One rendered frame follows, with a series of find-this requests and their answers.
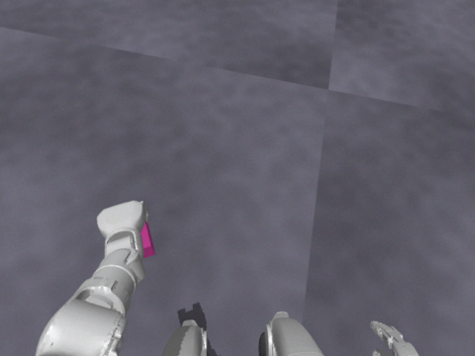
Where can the right robot hand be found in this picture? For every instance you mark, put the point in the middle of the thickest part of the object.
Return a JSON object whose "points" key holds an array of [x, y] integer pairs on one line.
{"points": [[393, 339]]}

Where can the left robot arm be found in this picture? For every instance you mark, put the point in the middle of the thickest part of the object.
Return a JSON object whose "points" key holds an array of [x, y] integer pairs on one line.
{"points": [[92, 322]]}

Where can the small box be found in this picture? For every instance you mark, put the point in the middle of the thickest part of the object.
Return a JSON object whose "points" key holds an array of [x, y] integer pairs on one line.
{"points": [[147, 241]]}

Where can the left robot hand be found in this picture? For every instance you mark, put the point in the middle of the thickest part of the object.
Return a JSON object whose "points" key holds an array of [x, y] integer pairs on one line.
{"points": [[131, 214]]}

